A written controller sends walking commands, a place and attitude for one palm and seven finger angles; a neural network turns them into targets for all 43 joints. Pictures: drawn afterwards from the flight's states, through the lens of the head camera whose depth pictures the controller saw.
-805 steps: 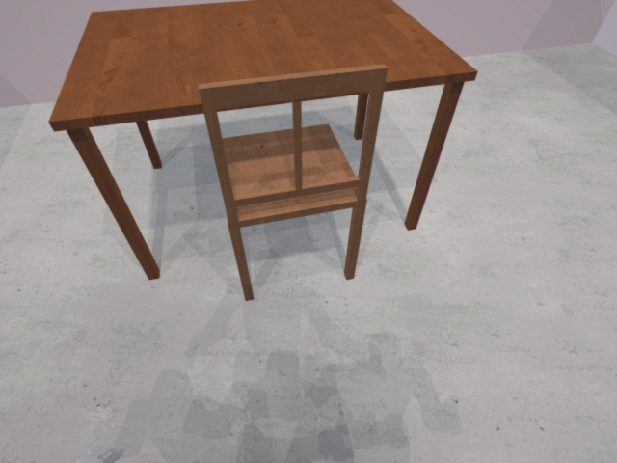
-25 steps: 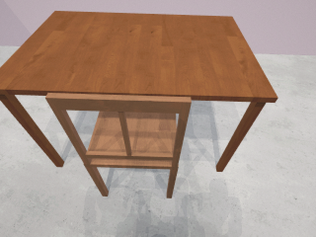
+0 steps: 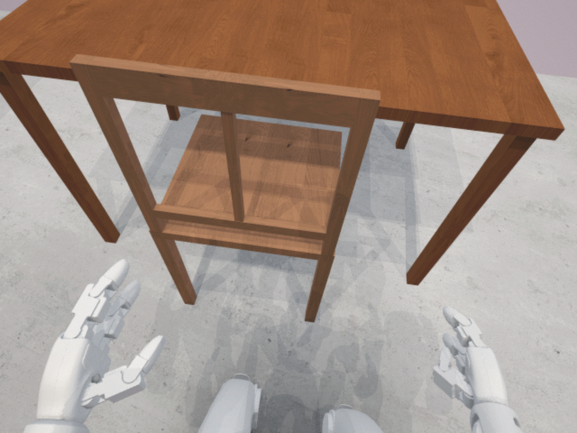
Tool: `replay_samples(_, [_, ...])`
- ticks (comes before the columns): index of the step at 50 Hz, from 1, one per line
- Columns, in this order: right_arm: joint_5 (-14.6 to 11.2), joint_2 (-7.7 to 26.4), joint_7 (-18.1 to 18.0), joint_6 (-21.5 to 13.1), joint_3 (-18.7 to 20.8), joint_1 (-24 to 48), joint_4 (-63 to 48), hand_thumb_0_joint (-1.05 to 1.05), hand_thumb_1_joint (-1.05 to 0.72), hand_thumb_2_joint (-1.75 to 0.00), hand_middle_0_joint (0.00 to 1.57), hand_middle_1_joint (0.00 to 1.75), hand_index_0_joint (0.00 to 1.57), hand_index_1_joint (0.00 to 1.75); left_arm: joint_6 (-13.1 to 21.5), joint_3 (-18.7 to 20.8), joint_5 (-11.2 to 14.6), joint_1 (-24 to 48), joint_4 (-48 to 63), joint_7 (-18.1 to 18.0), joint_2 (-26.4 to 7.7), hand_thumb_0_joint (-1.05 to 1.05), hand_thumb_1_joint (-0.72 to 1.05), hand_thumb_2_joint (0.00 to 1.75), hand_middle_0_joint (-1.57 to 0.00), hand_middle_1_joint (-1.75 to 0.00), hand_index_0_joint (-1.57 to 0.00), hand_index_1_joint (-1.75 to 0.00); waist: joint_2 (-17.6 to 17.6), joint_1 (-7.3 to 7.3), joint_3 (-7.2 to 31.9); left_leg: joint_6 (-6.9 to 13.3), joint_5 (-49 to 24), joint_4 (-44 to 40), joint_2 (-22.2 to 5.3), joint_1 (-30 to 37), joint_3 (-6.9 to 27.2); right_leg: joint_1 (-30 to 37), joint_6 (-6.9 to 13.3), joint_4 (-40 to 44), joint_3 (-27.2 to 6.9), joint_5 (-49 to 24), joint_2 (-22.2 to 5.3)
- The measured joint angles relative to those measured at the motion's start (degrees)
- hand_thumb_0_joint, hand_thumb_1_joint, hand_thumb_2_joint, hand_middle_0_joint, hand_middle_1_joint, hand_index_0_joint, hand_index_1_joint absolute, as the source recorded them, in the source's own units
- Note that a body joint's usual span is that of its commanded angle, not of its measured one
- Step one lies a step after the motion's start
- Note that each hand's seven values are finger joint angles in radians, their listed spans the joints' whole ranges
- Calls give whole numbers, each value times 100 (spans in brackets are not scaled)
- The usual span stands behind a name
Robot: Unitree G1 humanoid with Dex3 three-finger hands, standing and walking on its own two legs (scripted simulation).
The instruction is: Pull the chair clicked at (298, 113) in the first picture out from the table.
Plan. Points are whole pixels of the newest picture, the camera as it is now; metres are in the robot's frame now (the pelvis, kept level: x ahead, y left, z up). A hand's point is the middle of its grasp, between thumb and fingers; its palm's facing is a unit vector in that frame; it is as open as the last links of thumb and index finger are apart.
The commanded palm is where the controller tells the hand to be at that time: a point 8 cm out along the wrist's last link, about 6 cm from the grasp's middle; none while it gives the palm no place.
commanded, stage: raise the hand toward the chair's back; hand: left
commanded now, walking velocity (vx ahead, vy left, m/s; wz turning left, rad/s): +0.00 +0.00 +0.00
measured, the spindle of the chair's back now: (234, 172) +0.53 +0.16 +0.00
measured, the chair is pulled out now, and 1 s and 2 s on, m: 0.00 0.00 0.00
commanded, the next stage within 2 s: aim the fingers beside a spindle in 1.56 s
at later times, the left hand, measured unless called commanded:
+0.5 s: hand (137, 320) +0.23 +0.21 +0.05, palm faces -0.01 -1.00 -0.03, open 14.6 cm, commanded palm +0.21 +0.27 +0.06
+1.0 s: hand (114, 298) +0.25 +0.24 +0.07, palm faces -0.01 -1.00 -0.05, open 16.9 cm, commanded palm +0.23 +0.30 +0.07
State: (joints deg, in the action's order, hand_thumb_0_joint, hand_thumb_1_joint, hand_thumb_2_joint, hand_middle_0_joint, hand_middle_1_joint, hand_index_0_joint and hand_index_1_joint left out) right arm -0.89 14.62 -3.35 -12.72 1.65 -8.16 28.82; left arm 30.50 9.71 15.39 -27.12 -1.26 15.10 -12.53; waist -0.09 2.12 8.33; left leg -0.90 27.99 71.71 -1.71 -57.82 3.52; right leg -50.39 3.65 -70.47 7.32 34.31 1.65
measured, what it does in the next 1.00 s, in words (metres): stands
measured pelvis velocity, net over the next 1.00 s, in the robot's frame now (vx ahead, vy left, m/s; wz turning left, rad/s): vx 0.01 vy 0.04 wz -0.02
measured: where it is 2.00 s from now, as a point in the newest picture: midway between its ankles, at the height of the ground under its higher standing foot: outside the picture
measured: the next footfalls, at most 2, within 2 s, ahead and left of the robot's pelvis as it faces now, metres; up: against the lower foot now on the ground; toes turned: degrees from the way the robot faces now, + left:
none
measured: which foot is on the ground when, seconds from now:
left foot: down 0.00-1.00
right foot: down 0.00-1.00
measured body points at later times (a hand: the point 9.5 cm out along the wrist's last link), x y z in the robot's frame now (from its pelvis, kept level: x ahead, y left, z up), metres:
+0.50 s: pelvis +0.01 +0.03 +0.01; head +0.07 +0.03 +0.46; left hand +0.23 +0.27 +0.06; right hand +0.16 -0.24 -0.06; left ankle +0.07 +0.13 -0.63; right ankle +0.01 -0.09 -0.63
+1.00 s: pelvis +0.01 +0.04 +0.02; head +0.07 +0.06 +0.47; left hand +0.24 +0.30 +0.07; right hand +0.19 -0.19 -0.05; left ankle +0.07 +0.13 -0.63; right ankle +0.01 -0.09 -0.63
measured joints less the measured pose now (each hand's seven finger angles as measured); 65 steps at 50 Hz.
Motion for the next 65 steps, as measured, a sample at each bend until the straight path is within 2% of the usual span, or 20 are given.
replay_samples(3, [-35,-138,-45,14,-197,-28,213,1,-91,-90,20,30,20,30,-89,-25,72,375,34,265,-115,1,40,68,-15,-23,-15,-22,118,7,-25,-7,-14,93,-12,-185,76,-147,14,-46,72,-20,21])
replay_samples(6, [-86,-313,-75,104,-319,-132,372,1,-91,-90,21,30,20,30,-591,-13,132,718,-98,470,-191,1,33,65,-15,-21,-14,-21,206,-61,-57,-4,-51,36,-30,-196,40,-179,-1,7,33,-73,33])
replay_samples(9, [-106,-447,-85,199,-342,-312,467,2,-91,-90,21,30,20,30,-1044,82,180,780,-180,421,-181,1,26,62,-14,-20,-14,-20,254,-185,-57,26,-96,-142,-47,-68,-70,-107,-47,154,-76,-147,38])
replay_samples(11, [-99,-473,-87,218,-308,-454,508,2,-91,-90,21,30,20,30,-1130,146,180,703,-158,278,-135,1,21,60,-14,-20,-14,-19,274,-255,-37,56,-124,-272,-50,34,-145,-38,-80,267,-150,-193,34])
replay_samples(15, [-76,-368,-83,191,-198,-668,570,2,-91,-90,21,30,20,30,-910,204,155,533,-101,45,-64,0,12,56,-13,-18,-13,-18,280,-328,14,115,-156,-436,-28,149,-254,39,-139,405,-256,-244,4])
replay_samples(21, [-95,-72,-97,138,-54,-692,551,2,-91,-90,21,30,20,30,-628,103,97,475,-168,-7,-63,0,-2,50,-11,-16,-11,-16,242,-356,21,198,-137,-420,21,117,-303,20,-213,408,-299,-233,-49])
replay_samples(31, [-85,-33,-81,156,-70,-399,264,2,-91,-90,21,30,20,30,-608,34,26,497,2,-142,-127,0,-25,40,-9,-12,-9,-12,128,-334,14,276,-125,-439,71,192,-265,173,-289,536,-259,-262,-86])
replay_samples(40, [-64,-173,-14,269,-320,-307,31,1,-91,-90,21,30,20,30,-888,3,-15,671,29,-96,-215,-1,-43,33,-7,-10,-7,-9,179,-275,-4,329,-143,-514,105,310,-237,348,-347,700,-230,-316,-109])
replay_samples(49, [-70,-167,-9,342,-412,-481,101,1,-91,-90,21,30,20,30,-994,139,19,863,-94,-27,-289,-1,-49,30,-7,-9,-6,-8,222,-277,-25,360,-158,-594,121,397,-256,442,-382,802,-249,-349,-123])
replay_samples(65, [-102,4,-30,298,-252,-670,225,2,-91,-90,21,30,20,30,-989,237,88,967,-288,-18,-307,-1,-50,30,-7,-8,-6,-8,200,-413,-29,337,-195,-765,92,526,-313,520,-363,933,-312,-394,-98])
